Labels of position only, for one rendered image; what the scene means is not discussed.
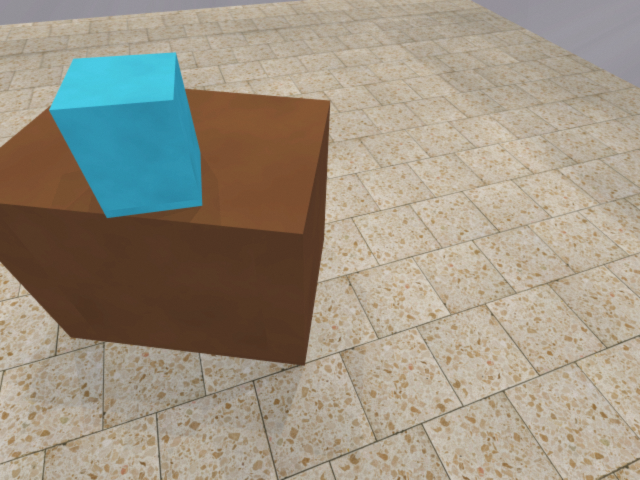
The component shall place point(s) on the carton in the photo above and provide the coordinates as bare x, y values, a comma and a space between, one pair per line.
127, 122

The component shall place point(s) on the pedestal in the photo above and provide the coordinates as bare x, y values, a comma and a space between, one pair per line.
234, 277

